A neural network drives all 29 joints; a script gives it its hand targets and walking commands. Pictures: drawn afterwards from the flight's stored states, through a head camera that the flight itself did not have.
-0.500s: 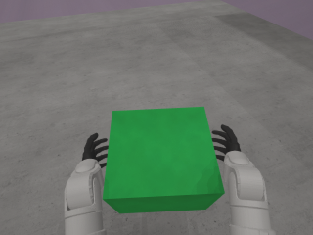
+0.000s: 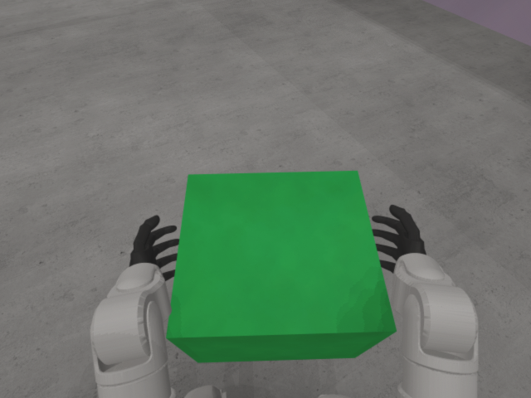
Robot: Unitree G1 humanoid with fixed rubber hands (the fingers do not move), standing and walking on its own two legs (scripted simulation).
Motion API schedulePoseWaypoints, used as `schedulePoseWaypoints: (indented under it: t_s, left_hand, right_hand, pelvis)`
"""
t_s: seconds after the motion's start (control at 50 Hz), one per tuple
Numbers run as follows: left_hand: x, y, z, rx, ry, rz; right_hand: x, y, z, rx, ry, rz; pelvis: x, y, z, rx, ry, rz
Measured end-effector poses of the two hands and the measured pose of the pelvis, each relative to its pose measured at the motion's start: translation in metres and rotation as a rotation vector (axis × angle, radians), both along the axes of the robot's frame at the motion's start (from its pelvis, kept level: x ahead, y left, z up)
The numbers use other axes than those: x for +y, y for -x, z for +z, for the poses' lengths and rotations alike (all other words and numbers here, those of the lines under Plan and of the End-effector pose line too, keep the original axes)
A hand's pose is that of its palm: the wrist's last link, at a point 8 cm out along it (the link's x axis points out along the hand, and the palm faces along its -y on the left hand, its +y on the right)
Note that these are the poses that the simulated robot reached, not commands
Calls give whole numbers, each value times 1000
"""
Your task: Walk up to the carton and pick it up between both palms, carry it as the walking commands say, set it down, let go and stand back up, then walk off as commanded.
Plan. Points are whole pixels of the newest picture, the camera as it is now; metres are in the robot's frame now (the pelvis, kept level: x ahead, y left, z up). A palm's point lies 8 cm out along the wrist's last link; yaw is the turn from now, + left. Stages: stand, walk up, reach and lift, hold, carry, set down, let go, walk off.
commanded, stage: carry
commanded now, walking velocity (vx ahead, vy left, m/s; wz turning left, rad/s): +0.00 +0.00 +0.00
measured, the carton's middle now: (275, 270) +0.31 +0.00 -0.01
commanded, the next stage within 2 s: none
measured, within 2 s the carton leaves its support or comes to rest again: neither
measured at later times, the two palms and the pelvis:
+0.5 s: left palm (144, 304) +0.21 +0.16 +0.10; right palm (438, 306) +0.19 -0.18 +0.12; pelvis -0.06 +0.00 +0.01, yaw -5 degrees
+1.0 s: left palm (121, 370) +0.14 +0.17 +0.10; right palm (464, 373) +0.12 -0.17 +0.13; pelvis -0.12 +0.01 +0.01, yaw -6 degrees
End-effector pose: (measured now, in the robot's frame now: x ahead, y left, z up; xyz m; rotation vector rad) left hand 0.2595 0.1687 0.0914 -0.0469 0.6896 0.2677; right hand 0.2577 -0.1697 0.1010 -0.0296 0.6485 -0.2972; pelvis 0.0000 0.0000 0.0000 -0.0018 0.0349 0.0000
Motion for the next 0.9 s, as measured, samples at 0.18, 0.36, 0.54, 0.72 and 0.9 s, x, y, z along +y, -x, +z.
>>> schedulePoseWaypoints:
  t_s: [0.18,0.36,0.54,0.72,0.9]
  left_hand:
    - [17,23,0,-69,49,-12]
    - [20,39,6,-35,74,-19]
    - [-19,48,10,-49,14,-62]
    - [-47,71,21,-66,-16,-101]
    - [-15,101,15,-93,26,-74]
  right_hand:
    - [18,28,22,-69,50,-10]
    - [22,48,32,-33,73,-16]
    - [-18,73,16,-44,24,-60]
    - [-46,105,20,-65,-12,-89]
    - [-14,124,32,-95,30,-65]
  pelvis:
    - [15,23,-4,-37,34,-21]
    - [18,44,12,-15,76,-57]
    - [-3,63,5,-2,19,-103]
    - [-21,86,10,-21,-21,-116]
    - [0,111,6,-44,10,-99]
